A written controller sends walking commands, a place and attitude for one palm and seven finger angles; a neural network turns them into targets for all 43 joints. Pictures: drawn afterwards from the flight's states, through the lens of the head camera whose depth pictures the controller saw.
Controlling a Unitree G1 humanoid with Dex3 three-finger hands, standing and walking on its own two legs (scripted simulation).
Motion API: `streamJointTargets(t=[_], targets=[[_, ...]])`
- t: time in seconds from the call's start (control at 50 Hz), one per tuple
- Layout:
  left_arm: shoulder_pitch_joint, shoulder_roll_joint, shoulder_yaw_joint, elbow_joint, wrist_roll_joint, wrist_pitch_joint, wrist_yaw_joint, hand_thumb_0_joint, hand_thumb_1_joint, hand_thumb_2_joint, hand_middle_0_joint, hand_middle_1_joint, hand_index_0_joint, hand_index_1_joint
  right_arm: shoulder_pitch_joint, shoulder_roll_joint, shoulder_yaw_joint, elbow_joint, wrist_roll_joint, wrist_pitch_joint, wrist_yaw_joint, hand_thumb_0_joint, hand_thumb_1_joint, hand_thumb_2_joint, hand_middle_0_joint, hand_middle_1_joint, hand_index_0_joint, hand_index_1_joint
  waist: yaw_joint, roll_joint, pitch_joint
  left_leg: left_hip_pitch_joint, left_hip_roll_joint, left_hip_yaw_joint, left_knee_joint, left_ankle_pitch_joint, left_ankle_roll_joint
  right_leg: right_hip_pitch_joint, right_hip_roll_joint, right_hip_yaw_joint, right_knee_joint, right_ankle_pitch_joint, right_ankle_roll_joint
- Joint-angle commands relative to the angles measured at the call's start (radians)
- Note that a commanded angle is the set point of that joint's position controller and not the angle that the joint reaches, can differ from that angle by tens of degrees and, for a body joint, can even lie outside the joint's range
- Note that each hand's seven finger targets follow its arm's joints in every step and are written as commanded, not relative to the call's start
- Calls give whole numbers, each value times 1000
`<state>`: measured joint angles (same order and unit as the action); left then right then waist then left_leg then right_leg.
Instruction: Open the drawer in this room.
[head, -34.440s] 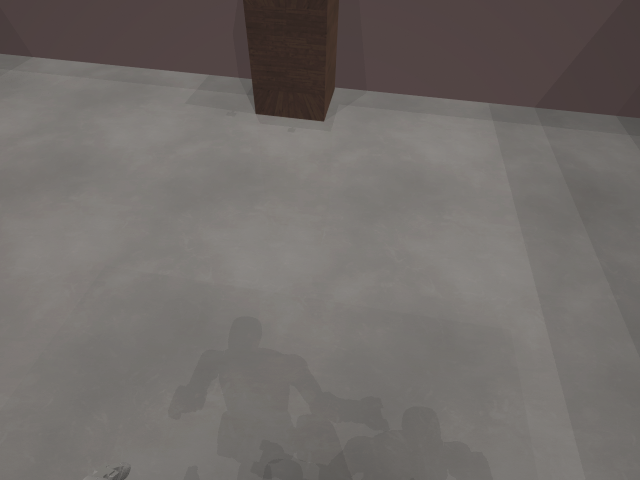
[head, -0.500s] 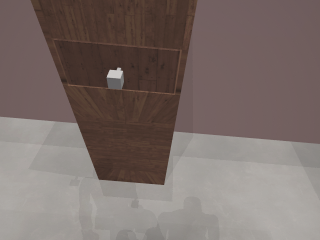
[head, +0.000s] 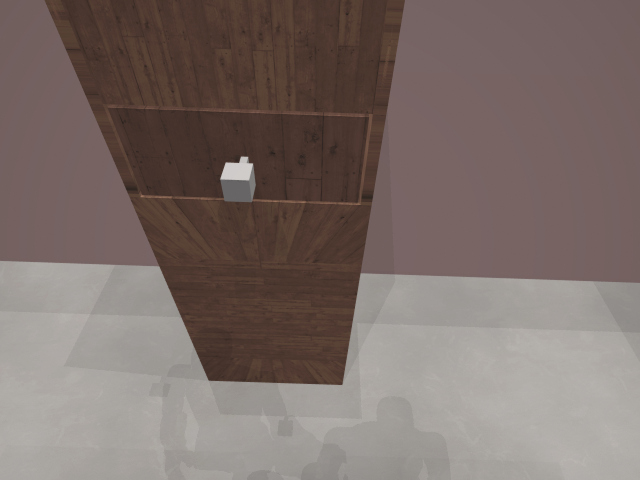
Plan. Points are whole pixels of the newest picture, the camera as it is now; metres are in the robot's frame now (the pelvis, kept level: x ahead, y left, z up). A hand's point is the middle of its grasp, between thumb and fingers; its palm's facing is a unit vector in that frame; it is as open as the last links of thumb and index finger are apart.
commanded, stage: raise the hand with hooked fingers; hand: left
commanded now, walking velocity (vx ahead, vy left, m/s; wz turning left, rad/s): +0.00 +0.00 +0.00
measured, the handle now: (241, 174) +0.53 +0.16 +0.10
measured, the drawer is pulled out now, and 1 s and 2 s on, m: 0.00 0.00 0.00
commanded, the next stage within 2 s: none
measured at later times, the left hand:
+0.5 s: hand (188, 443) +0.18 +0.17 -0.04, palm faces -0.02 -0.31 -0.95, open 8.5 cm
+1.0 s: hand (164, 331) +0.27 +0.20 +0.07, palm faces +0.04 -0.06 -1.00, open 11.4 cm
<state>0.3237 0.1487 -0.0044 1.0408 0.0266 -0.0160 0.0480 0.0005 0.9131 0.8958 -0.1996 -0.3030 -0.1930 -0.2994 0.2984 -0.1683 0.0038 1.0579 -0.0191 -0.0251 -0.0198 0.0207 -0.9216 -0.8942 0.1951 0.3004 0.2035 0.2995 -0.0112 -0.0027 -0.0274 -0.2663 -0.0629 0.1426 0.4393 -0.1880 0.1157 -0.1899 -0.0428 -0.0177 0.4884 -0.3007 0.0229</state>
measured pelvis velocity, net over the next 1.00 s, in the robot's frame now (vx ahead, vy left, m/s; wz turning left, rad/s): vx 0.06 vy -0.06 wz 0.05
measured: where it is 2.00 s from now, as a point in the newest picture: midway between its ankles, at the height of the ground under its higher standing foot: outside the picture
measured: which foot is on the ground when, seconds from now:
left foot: down 0.00-1.00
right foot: down 0.00-1.00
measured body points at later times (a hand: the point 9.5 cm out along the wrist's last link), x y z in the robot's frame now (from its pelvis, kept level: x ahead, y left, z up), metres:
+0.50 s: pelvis +0.00 -0.03 -0.03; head -0.01 -0.05 +0.42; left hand +0.18 +0.19 +0.01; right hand +0.23 -0.26 -0.09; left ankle +0.04 +0.04 -0.74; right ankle +0.04 -0.12 -0.74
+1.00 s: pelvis +0.06 -0.06 -0.01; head +0.08 -0.09 +0.44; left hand +0.26 +0.20 +0.13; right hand +0.29 -0.25 -0.11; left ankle +0.04 +0.05 -0.74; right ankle +0.04 -0.12 -0.74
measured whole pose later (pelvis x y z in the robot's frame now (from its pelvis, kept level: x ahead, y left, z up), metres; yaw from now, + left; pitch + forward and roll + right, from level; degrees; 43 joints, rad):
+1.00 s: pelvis +0.06 -0.06 -0.01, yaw +3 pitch +3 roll +1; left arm 0.36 0.52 0.01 -0.26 0.91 0.01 0.16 0.00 0.05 0.53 -0.29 -0.85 -0.28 -0.85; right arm 0.10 -0.26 0.05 0.57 -0.03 0.16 0.00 0.02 -0.90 -0.89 0.20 0.30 0.21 0.30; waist 0.09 0.06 -0.04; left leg -0.28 -0.03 0.04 0.55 -0.32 0.03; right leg -0.29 0.08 0.01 0.57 -0.34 -0.08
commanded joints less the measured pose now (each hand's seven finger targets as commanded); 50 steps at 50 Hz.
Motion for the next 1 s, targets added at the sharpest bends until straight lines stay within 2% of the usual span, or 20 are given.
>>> streamJointTargets(t=[0.0, 0.06, 0.08, 0.1, 0.12, 0.14, 0.16, 0.18, 0.24, 0.28, 0.32, 0.34, 0.38, 0.44, 0.48, 0.56, 0.64, 0.76, 0.88, 0.98], targets=[[88, 81, 11, -15, -7, -11, 0, 0, 900, 900, -200, -300, -200, -300, 43, -98, -18, -24, 3, -20, -2, 0, -900, -900, 200, 300, 200, 300, 9, 20, 49, 73, 196, -222, -140, 48, -52, -55, -51, 45, -70, 108, -58], [82, 84, 10, -8, -5, -8, -1, 0, 900, 900, -200, -300, -200, -300, 37, -102, -17, -14, 4, -19, -4, 0, -900, -900, 200, 300, 200, 300, 8, 27, 50, 83, 197, -220, -140, 73, -54, -47, -51, 42, -76, 118, -55], [69, 102, 1, 12, 7, 0, 33, 0, 900, 900, -200, -300, -200, -300, -5, -151, -15, -87, 15, 0, -2, 0, -900, -900, 200, 300, 200, 300, 1, -28, 157, -25, 220, -201, -55, 104, -85, -93, -43, 21, -55, 31, -45], [-709, 452, 43, -1545, 184, -156, 70, 0, 877, 890, -202, -315, -202, -315, 1, -284, -38, -472, 76, -151, -13, 0, -900, -900, 200, 300, 200, 300, -85, 294, -334, 352, 149, -306, -78, 170, -133, -181, 64, -12, 99, 152, -59], [-204, 367, 37, -1325, 195, -94, 131, 0, 853, 880, -203, -330, -203, -330, -79, -219, -3, -389, 54, -270, -46, 0, -900, -900, 200, 300, 200, 300, 22, 460, -354, 479, 243, -418, -162, 174, -228, -340, 29, -16, 283, -110, -62], [-110, 316, 5, -1285, 152, -28, 176, 0, 830, 870, -205, -345, -205, -345, -87, -207, -11, -311, 55, -305, -57, 0, -900, -900, 200, 300, 200, 300, 34, 415, -296, 345, 223, -412, -207, 2, -284, -349, 31, -11, 344, -112, -58], [229, 75, -125, -1029, 164, 88, 191, 0, 807, 860, -207, -360, -207, -360, -67, -146, -10, -295, 78, -302, -57, 0, -900, -900, 200, 300, 200, 300, 12, 271, -158, 237, 204, -361, -196, -48, -246, -388, 41, 3, 342, -124, -49], [28, 61, -188, -1292, 164, 74, 198, 0, 783, 850, -208, -375, -208, -375, -74, -159, -11, -386, 69, -310, -46, 0, -900, -900, 200, 300, 200, 300, -15, 215, -61, 150, 182, -327, -173, -113, -194, -379, 36, 0, 307, -114, -46], [71, 159, -144, -1190, 411, 77, 271, 0, 713, 820, -213, -420, -213, -420, -123, -197, -38, -462, 37, -295, -42, 0, -900, -900, 200, 300, 200, 300, -38, -49, 17, -46, 112, -246, 2, -285, -115, -351, 57, -6, 84, -140, -66], [199, 173, -110, -1090, 593, 66, 297, 0, 667, 800, -217, -450, -217, -450, -176, -210, -47, -545, 5, -226, -21, 0, -900, -900, 200, 300, 200, 300, 29, -192, 1, -129, 59, -184, 98, -195, -101, -341, 79, 56, 29, -240, -80], [338, 168, -78, -1057, 733, 69, 325, 0, 620, 780, -220, -480, -220, -480, -235, -222, -50, -621, -21, -135, 12, 0, -900, -900, 200, 300, 200, 300, 89, -135, -25, -151, 58, -179, 124, -156, -110, -341, 84, 52, 87, -186, -97], [382, 187, -56, -1011, 787, 64, 329, 0, 597, 770, -222, -495, -222, -495, -244, -212, -55, -634, -7, -90, 23, 0, -900, -900, 200, 300, 200, 300, 116, -206, 0, -230, 60, -174, 96, -273, -117, -331, 70, 64, 83, -289, -93], [273, 197, -63, -1043, 868, 42, 333, 0, 550, 750, -225, -525, -225, -525, -311, -204, -47, -686, 7, -15, 27, 0, -900, -900, 200, 300, 200, 300, 109, -294, 51, -294, 44, -159, 87, -341, -107, -343, 73, 108, 66, -377, -94], [123, 329, 36, -1220, 972, 32, 369, 0, 480, 720, -230, -570, -230, -570, -351, -191, -50, -717, -8, 63, 40, 0, -900, -900, 200, 300, 200, 300, 140, -137, -5, -250, 22, -143, 131, -218, -91, -293, 76, 168, 70, -279, -109], [-13, 405, 83, -1346, 1018, 29, 399, 0, 433, 700, -233, -600, -233, -600, -348, -170, -47, -733, -26, 90, 34, 0, -900, -900, 200, 300, 200, 300, 134, 17, -145, -166, 26, -154, 160, -150, -78, -269, 80, 201, 96, -194, -118], [-210, 470, 97, -1524, 1014, -15, 415, 0, 340, 660, -240, -660, -240, -660, -349, -159, -39, -709, -49, 90, 14, 0, -900, -900, 200, 300, 200, 300, 77, 171, -236, 34, 22, -186, 246, -46, -69, -350, 77, 254, 70, -125, -123], [-201, 419, 51, -1425, 950, -52, 355, 0, 247, 620, -247, -720, -247, -720, -351, -163, -26, -663, -46, 75, 11, 0, -900, -900, 200, 300, 200, 300, 25, 96, -165, 34, 5, -192, 264, 4, -58, -325, 74, 235, 42, 22, -103], [-9, 422, 65, -1307, 872, 33, 185, 0, 107, 560, -257, -810, -257, -810, -358, -171, -15, -655, -5, 115, 15, 0, -900, -900, 200, 300, 200, 300, 92, -102, -149, -78, 5, -168, 142, 95, -63, -38, 53, 204, 27, 348, -60], [-50, 587, 203, -1489, 884, 29, 154, 0, -33, 500, -267, -900, -267, -900, -371, -185, 9, -673, -8, 127, 14, 0, -900, -900, 200, 300, 200, 300, 130, -3, -252, -32, 11, -152, 103, 227, -72, 131, 22, 213, 58, 676, -33], [-163, 592, 233, -1557, 855, 10, 175, 0, -150, 450, -275, -975, -275, -975, -366, -186, -10, -648, -5, 133, 8, 0, -900, -900, 200, 300, 200, 300, 113, 39, -265, 30, 6, -163, 92, 269, -71, 129, 22, 193, 34, 684, -37]])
